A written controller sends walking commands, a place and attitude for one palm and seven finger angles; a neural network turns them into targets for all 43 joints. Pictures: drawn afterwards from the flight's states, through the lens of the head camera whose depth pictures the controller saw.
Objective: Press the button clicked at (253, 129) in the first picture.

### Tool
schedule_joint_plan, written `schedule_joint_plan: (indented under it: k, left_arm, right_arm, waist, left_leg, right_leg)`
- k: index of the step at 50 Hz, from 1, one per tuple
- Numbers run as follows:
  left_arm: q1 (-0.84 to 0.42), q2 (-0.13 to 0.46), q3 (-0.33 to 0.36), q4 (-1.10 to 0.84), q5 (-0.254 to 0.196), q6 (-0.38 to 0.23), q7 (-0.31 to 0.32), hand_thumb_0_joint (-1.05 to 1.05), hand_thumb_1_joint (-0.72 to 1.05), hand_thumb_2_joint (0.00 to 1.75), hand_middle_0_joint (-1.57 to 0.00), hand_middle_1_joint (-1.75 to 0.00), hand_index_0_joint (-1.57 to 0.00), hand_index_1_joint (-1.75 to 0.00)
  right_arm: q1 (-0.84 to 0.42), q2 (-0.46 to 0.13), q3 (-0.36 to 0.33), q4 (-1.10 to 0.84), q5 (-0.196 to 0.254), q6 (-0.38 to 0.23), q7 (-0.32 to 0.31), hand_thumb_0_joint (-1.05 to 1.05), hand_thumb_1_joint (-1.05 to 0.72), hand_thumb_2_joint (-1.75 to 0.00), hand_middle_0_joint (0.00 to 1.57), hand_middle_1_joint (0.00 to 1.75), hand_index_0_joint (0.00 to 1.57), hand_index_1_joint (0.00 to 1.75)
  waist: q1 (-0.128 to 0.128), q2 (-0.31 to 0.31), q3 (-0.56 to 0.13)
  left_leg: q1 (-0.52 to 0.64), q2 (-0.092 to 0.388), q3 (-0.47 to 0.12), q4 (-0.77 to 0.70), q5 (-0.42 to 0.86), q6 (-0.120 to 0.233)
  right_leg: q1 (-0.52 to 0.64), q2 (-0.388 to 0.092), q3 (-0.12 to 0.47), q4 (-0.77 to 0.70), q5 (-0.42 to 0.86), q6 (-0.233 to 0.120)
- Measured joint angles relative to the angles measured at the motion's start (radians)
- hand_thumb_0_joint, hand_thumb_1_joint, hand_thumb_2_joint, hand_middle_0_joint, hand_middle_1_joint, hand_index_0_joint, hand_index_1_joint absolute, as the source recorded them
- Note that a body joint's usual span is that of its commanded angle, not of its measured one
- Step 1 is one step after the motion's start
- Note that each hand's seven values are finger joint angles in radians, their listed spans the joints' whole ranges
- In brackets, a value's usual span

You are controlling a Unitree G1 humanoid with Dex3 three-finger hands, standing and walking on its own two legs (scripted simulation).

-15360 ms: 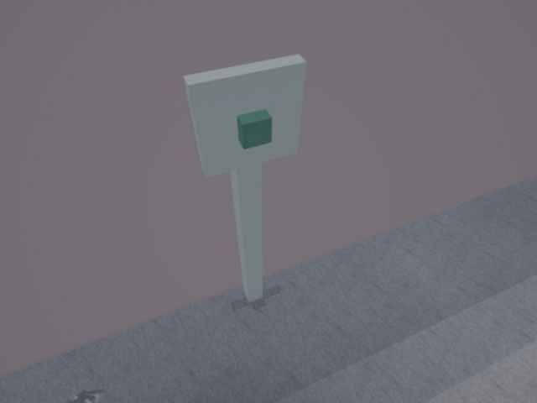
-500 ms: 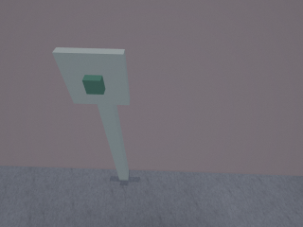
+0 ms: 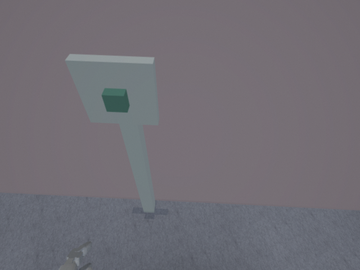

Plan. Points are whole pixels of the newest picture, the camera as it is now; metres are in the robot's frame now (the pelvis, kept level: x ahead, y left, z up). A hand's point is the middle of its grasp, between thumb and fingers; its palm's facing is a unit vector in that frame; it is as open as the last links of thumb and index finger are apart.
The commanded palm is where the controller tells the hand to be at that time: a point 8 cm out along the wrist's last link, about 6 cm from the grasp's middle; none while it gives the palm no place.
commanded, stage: raise the hand and make a fist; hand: left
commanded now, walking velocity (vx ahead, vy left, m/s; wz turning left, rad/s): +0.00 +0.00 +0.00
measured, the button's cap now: (116, 99) +0.50 +0.20 +0.10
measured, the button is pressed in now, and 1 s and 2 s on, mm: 0 0 0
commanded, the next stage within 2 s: aim a knuckle at the button in 1.88 s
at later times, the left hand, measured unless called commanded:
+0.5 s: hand (103, 260) +0.15 +0.16 +0.00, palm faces +0.04 -1.00 -0.06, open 4.1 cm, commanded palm +0.12 +0.22 +0.00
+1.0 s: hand (86, 236) +0.18 +0.19 +0.04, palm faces +0.05 -1.00 -0.05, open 3.1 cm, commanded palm +0.15 +0.25 +0.05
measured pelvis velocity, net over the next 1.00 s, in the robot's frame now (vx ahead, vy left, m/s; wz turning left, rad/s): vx -0.03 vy -0.01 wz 0.02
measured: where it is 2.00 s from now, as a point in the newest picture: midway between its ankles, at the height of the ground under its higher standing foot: outside the picture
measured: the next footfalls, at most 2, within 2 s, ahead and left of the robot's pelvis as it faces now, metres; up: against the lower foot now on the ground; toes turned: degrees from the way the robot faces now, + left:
none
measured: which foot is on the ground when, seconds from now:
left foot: down 0.00-1.00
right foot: down 0.00-1.00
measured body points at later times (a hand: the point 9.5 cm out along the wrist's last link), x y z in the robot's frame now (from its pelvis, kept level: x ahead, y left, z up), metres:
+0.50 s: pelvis -0.04 -0.04 -0.07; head +0.00 -0.04 +0.38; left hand +0.14 +0.22 +0.00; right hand +0.18 -0.25 -0.13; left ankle +0.00 +0.09 -0.73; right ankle -0.04 -0.12 -0.73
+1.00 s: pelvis -0.03 -0.01 -0.04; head -0.01 -0.01 +0.41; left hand +0.17 +0.24 +0.04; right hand +0.15 -0.25 -0.10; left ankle +0.00 +0.09 -0.73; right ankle -0.04 -0.12 -0.73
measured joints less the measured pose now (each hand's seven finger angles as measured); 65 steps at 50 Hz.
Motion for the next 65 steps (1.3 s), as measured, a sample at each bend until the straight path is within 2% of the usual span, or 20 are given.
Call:
schedule_joint_plan:
  k: [2, 4, 8, 10, 13, 16, 19, 21, 24, 27, 31, 34, 40, 50, 65]
  left_arm:
    - [-0.026, -0.006, 0.017, -0.130, -0.022, -0.082, -0.016, 0.02, 0.93, 0.90, -0.25, -0.36, -0.25, -0.35]
    - [-0.069, -0.020, 0.046, -0.179, -0.044, -0.201, -0.069, 0.02, 0.93, 0.90, -0.28, -0.39, -0.28, -0.39]
    - [-0.103, -0.034, 0.084, -0.196, -0.096, -0.466, -0.266, 0.01, 0.92, 0.90, -0.37, -0.49, -0.36, -0.48]
    - [-0.091, -0.028, 0.091, -0.199, -0.110, -0.527, -0.356, 0.00, 0.91, 0.90, -0.42, -0.54, -0.41, -0.53]
    - [-0.037, -0.013, 0.102, -0.220, -0.134, -0.493, -0.411, 0.00, 0.90, 0.90, -0.50, -0.62, -0.49, -0.62]
    - [0.021, 0.001, 0.124, -0.259, -0.144, -0.444, -0.385, 0.01, 0.90, 0.90, -0.58, -0.71, -0.57, -0.71]
    - [0.044, 0.020, 0.144, -0.314, -0.149, -0.452, -0.358, 0.01, 0.90, 0.90, -0.66, -0.80, -0.65, -0.79]
    - [0.025, 0.034, 0.153, -0.338, -0.159, -0.472, -0.371, 0.02, 0.90, 0.90, -0.71, -0.86, -0.71, -0.85]
    - [-0.038, 0.056, 0.159, -0.339, -0.178, -0.459, -0.419, 0.02, 0.90, 0.90, -0.80, -0.95, -0.79, -0.94]
    - [-0.084, 0.073, 0.166, -0.322, -0.192, -0.385, -0.456, 0.01, 0.90, 0.90, -0.88, -1.04, -0.87, -1.03]
    - [-0.081, 0.074, 0.190, -0.307, -0.208, -0.310, -0.447, 0.01, 0.89, 0.90, -0.99, -1.16, -0.98, -1.15]
    - [-0.058, 0.067, 0.202, -0.316, -0.212, -0.315, -0.418, 0.01, 0.89, 0.90, -1.07, -1.25, -1.06, -1.24]
    - [-0.036, 0.059, 0.186, -0.346, -0.200, -0.359, -0.389, 0.01, 0.90, 0.90, -1.21, -1.40, -1.20, -1.39]
    - [-0.056, 0.066, 0.167, -0.395, -0.182, -0.320, -0.355, 0.01, 0.89, 0.90, -1.29, -1.49, -1.28, -1.48]
    - [-0.147, 0.091, 0.184, -0.425, -0.181, -0.174, -0.375, 0.01, 0.89, 0.90, -1.30, -1.50, -1.30, -1.50]
  right_arm:
    - [-0.019, -0.022, -0.015, -0.068, -0.009, -0.041, 0.004, 0.01, -0.92, -0.90, 0.21, 0.30, 0.20, 0.30]
    - [-0.063, -0.041, -0.028, -0.126, -0.018, -0.052, 0.017, 0.01, -0.91, -0.90, 0.21, 0.30, 0.20, 0.30]
    - [-0.158, -0.051, -0.058, -0.238, -0.026, -0.048, 0.052, 0.01, -0.91, -0.90, 0.21, 0.30, 0.20, 0.30]
    - [-0.194, -0.059, -0.070, -0.298, -0.020, -0.036, 0.060, 0.01, -0.91, -0.90, 0.20, 0.30, 0.20, 0.30]
    - [-0.221, -0.071, -0.076, -0.377, -0.007, -0.010, 0.047, 0.01, -0.91, -0.90, 0.20, 0.30, 0.20, 0.30]
    - [-0.221, -0.072, -0.071, -0.422, -0.002, 0.005, 0.025, 0.01, -0.91, -0.90, 0.20, 0.30, 0.20, 0.30]
    - [-0.202, -0.062, -0.049, -0.429, -0.005, 0.003, 0.006, 0.01, -0.91, -0.90, 0.20, 0.30, 0.20, 0.30]
    - [-0.189, -0.053, -0.027, -0.411, -0.005, -0.004, -0.002, 0.01, -0.91, -0.90, 0.20, 0.30, 0.20, 0.30]
    - [-0.170, -0.037, 0.005, -0.373, 0.001, -0.006, -0.008, 0.01, -0.90, -0.90, 0.20, 0.30, 0.20, 0.30]
    - [-0.139, -0.018, 0.023, -0.342, 0.009, 0.005, -0.010, 0.01, -0.90, -0.90, 0.21, 0.30, 0.20, 0.30]
    - [-0.088, -0.008, 0.021, -0.318, 0.013, 0.015, -0.015, 0.01, -0.90, -0.90, 0.21, 0.30, 0.20, 0.30]
    - [-0.054, -0.020, 0.007, -0.309, 0.011, 0.009, -0.017, 0.01, -0.90, -0.90, 0.21, 0.30, 0.20, 0.30]
    - [-0.034, -0.063, -0.018, -0.298, 0.013, -0.022, -0.016, 0.01, -0.90, -0.90, 0.21, 0.30, 0.20, 0.30]
    - [-0.091, -0.065, -0.005, -0.327, 0.017, -0.051, -0.011, 0.01, -0.90, -0.90, 0.20, 0.30, 0.20, 0.30]
    - [-0.117, -0.040, 0.062, -0.346, 0.017, -0.041, -0.002, 0.01, -0.90, -0.90, 0.21, 0.30, 0.20, 0.30]
  waist:
    - [-0.019, 0.018, -0.030]
    - [-0.028, 0.034, -0.068]
    - [-0.019, 0.011, -0.139]
    - [-0.008, -0.002, -0.148]
    - [0.013, -0.010, -0.150]
    - [0.033, -0.003, -0.146]
    - [0.045, 0.010, -0.142]
    - [0.047, 0.020, -0.137]
    - [0.040, 0.038, -0.127]
    - [0.021, 0.049, -0.121]
    - [-0.006, 0.055, -0.119]
    - [-0.016, 0.056, -0.115]
    - [-0.015, 0.054, -0.103]
    - [-0.003, 0.045, -0.099]
    - [0.030, 0.061, -0.087]
  left_leg:
    - [-0.074, -0.005, -0.016, 0.063, -0.016, 0.003]
    - [-0.166, 0.007, -0.021, 0.143, -0.042, 0.000]
    - [-0.370, 0.035, -0.012, 0.336, -0.113, -0.014]
    - [-0.447, 0.047, -0.016, 0.427, -0.147, -0.019]
    - [-0.513, 0.057, -0.032, 0.518, -0.180, -0.037]
    - [-0.545, 0.065, -0.062, 0.566, -0.200, -0.044]
    - [-0.561, 0.072, -0.094, 0.587, -0.203, -0.052]
    - [-0.569, 0.076, -0.112, 0.593, -0.202, -0.056]
    - [-0.568, 0.080, -0.125, 0.587, -0.193, -0.060]
    - [-0.541, 0.081, -0.116, 0.551, -0.177, -0.060]
    - [-0.481, 0.079, -0.086, 0.480, -0.153, -0.053]
    - [-0.445, 0.075, -0.069, 0.439, -0.139, -0.045]
    - [-0.414, 0.066, -0.055, 0.406, -0.130, -0.029]
    - [-0.352, 0.053, -0.053, 0.367, -0.124, -0.010]
    - [-0.231, 0.038, -0.059, 0.277, -0.098, 0.002]
  right_leg:
    - [-0.050, -0.006, -0.012, 0.034, -0.031, 0.011]
    - [-0.136, 0.002, -0.016, 0.100, -0.047, 0.011]
    - [-0.347, 0.020, -0.006, 0.296, -0.113, -0.009]
    - [-0.423, 0.027, -0.008, 0.385, -0.143, -0.010]
    - [-0.482, 0.035, -0.024, 0.473, -0.188, -0.032]
    - [-0.496, 0.044, -0.052, 0.503, -0.205, -0.045]
    - [-0.494, 0.053, -0.082, 0.503, -0.207, -0.052]
    - [-0.492, 0.060, -0.099, 0.497, -0.203, -0.057]
    - [-0.484, 0.066, -0.112, 0.480, -0.192, -0.061]
    - [-0.462, 0.067, -0.103, 0.449, -0.175, -0.057]
    - [-0.419, 0.064, -0.074, 0.392, -0.147, -0.046]
    - [-0.391, 0.061, -0.058, 0.356, -0.131, -0.039]
    - [-0.361, 0.053, -0.045, 0.319, -0.115, -0.026]
    - [-0.288, 0.043, -0.043, 0.261, -0.098, -0.007]
    - [-0.153, 0.034, -0.050, 0.148, -0.061, 0.007]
